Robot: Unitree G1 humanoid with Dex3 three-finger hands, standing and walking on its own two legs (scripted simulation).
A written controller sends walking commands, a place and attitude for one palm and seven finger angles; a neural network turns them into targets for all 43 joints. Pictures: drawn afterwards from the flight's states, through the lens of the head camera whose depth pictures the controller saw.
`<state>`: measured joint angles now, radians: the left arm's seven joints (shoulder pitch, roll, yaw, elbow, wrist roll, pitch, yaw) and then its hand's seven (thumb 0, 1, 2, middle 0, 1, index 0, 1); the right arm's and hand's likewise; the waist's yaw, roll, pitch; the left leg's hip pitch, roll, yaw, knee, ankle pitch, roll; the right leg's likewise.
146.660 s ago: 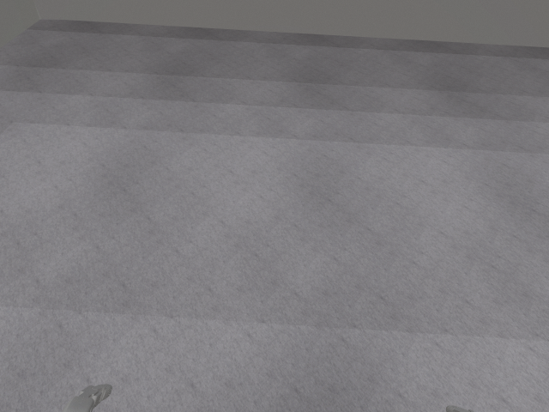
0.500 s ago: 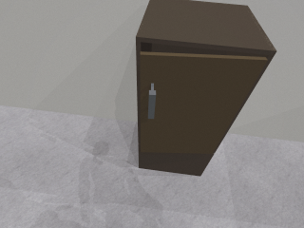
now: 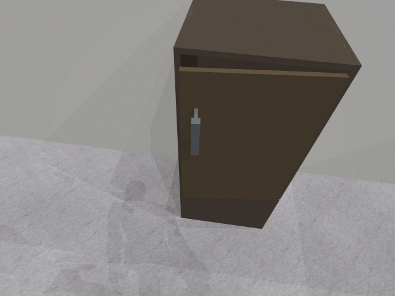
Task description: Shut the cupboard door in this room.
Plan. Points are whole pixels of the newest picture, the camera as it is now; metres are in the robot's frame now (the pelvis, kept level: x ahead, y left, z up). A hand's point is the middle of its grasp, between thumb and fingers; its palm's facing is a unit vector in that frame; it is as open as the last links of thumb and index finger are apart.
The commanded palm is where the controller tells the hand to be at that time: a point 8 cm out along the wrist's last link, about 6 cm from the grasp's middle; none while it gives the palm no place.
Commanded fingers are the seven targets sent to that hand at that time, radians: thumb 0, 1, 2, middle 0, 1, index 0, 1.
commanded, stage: shuffle to correct the standing spot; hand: left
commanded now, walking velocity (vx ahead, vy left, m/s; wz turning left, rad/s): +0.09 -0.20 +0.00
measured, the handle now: (195, 132) +0.52 +0.04 +0.00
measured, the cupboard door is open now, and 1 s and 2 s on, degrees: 7 7 7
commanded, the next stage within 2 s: come to a stop and stand still in 0.86 s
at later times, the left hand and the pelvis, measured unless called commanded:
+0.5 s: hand out of the picture +0.01 +0.10 -0.18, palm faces +0.08 -0.97 -0.22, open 7.4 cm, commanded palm none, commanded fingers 0.00 0.90 0.90 -0.20 -0.30 -0.20 -0.30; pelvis +0.02 -0.08 -0.01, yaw +3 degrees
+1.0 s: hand out of the picture +0.10 +0.02 -0.18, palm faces +0.09 -0.97 -0.20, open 7.3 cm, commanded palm none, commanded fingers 0.00 0.90 0.90 -0.20 -0.30 -0.20 -0.30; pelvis +0.07 -0.18 -0.01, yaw +2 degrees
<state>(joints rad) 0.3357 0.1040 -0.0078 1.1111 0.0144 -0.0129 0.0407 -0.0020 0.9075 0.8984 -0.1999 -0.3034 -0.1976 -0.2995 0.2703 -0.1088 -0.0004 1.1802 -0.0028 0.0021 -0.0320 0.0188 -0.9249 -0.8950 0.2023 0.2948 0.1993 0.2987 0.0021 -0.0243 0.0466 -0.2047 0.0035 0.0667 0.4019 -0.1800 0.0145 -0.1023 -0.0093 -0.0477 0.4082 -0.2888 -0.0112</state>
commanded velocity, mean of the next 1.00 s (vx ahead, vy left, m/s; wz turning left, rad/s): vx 0.06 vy -0.17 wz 0.04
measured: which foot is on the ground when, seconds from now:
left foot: down 0.00-0.38, up 0.40-0.70, down 0.72-1.00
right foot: down 0.00-0.74, up 0.76-1.00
